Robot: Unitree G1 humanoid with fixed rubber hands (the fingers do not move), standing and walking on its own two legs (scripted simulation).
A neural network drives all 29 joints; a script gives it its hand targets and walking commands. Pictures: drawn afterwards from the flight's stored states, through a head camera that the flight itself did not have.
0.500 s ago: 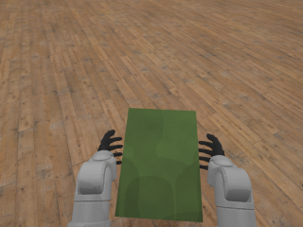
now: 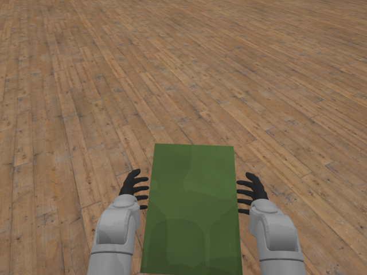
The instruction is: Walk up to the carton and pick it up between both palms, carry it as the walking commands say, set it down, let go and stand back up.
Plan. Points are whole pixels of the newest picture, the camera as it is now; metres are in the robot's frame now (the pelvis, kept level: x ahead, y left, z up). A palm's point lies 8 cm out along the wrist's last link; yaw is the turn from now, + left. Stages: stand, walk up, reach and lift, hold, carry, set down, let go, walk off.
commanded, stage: carry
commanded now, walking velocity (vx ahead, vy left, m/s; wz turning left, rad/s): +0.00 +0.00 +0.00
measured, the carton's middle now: (191, 210) +0.33 +0.00 -0.05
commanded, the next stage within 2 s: hold in 0.12 s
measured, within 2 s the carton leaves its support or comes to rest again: neither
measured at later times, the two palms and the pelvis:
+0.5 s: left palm (113, 204) +0.28 +0.17 +0.05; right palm (246, 207) +0.29 -0.11 +0.04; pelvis +0.00 +0.02 +0.00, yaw -1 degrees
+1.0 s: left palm (125, 215) +0.30 +0.16 -0.03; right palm (239, 217) +0.31 -0.12 -0.04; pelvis -0.02 +0.01 -0.02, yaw -1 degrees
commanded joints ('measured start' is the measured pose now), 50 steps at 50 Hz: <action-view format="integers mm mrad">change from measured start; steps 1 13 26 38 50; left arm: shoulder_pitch -427 -415 -585 -684 -712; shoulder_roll -931 -941 -1067 -1067 -1009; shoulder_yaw -482 -448 -307 -147 -138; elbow -97 -47 337 521 561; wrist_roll -276 -202 -104 -10 36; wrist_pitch -73 -223 -256 -407 -586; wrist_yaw -236 -325 -367 -361 -350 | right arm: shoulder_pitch -457 -500 -690 -773 -789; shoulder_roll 883 973 984 956 968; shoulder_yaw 495 578 329 152 171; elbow -109 -17 339 535 599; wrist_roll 277 272 138 3 -31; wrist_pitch -86 -250 -286 -453 -620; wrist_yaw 239 337 425 403 347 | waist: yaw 2 126 57 19 38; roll -5 -17 21 24 -14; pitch -315 -266 -105 -222 -449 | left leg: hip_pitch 133 255 233 157 -64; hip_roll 77 -186 -157 -183 -209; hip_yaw -66 -182 -200 -180 -157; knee -50 -99 -163 -51 122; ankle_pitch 104 280 -7 73 150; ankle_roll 39 40 19 11 22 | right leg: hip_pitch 76 332 193 10 -134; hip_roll -122 89 105 104 115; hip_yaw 86 166 96 100 121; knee -74 -173 -132 -56 90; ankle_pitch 239 232 3 40 140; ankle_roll -44 -5 -20 -25 -3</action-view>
